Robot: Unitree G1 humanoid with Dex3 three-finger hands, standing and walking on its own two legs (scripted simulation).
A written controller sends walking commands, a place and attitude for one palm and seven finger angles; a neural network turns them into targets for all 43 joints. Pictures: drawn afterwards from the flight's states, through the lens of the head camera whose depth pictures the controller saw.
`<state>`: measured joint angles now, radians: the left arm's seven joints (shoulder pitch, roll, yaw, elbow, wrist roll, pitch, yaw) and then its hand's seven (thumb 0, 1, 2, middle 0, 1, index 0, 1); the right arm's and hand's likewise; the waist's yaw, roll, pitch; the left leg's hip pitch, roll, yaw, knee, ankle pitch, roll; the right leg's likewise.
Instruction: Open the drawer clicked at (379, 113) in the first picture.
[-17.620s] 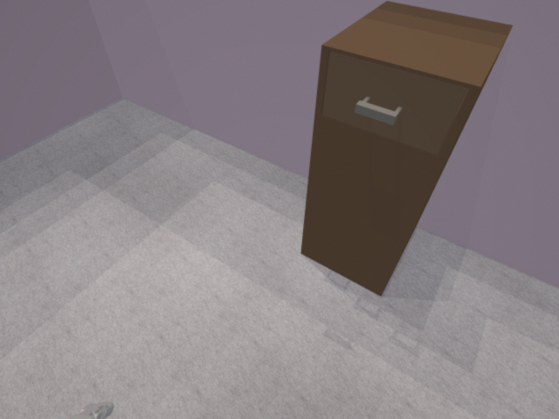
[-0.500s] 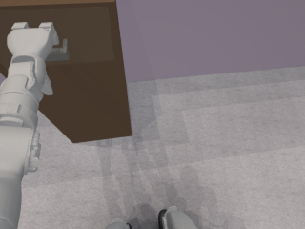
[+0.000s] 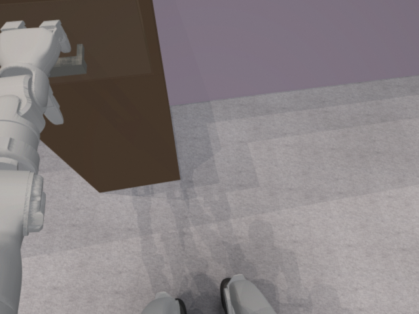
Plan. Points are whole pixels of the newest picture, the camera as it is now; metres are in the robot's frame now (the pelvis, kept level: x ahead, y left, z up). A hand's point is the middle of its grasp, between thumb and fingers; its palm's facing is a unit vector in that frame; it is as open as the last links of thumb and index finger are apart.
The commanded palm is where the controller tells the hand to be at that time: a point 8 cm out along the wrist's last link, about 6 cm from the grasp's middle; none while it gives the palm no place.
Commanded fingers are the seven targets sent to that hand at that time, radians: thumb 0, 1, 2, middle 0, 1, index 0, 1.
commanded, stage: lift the fingers back up to retry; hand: left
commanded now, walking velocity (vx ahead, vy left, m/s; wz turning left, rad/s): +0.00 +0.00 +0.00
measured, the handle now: (56, 59) +0.60 +0.22 +0.08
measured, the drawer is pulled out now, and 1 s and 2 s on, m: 0.00 0.00 0.00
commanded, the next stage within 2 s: re-aim the fingers above the handle in 0.64 s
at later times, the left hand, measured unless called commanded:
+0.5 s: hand (20, 53) +0.55 +0.25 +0.14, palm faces +0.00 -0.01 -1.00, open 13.7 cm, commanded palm +0.54 +0.23 +0.18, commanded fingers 0.00 -0.50 0.30 -0.30 -1.20 -0.30 -1.20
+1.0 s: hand (19, 55) +0.55 +0.25 +0.14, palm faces +0.01 +0.01 -1.00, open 13.8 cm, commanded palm +0.54 +0.23 +0.18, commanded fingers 0.00 -0.50 0.30 -0.30 -1.20 -0.30 -1.20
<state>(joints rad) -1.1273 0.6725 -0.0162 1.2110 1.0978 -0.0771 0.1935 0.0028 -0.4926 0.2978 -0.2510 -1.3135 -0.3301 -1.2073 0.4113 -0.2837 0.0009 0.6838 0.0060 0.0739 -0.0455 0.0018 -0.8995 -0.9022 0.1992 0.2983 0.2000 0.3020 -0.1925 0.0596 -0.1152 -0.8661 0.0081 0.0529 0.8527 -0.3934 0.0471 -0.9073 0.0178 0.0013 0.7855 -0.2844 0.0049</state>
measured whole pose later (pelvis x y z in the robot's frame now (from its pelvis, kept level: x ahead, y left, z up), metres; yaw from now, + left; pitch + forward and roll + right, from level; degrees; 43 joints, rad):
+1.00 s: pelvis +0.04 -0.01 +0.03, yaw +1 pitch +18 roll -1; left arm -1.00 0.58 -0.03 1.08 1.07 -0.04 0.19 0.00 -0.49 0.30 -0.31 -1.20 -0.32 -1.20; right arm 0.35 -0.27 -0.05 0.73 0.00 0.10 -0.02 0.00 -0.90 -0.90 0.20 0.30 0.20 0.30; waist -0.10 0.06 -0.12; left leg -0.59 0.00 0.02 0.65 -0.37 0.03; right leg -0.63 0.02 -0.02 0.60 -0.28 -0.01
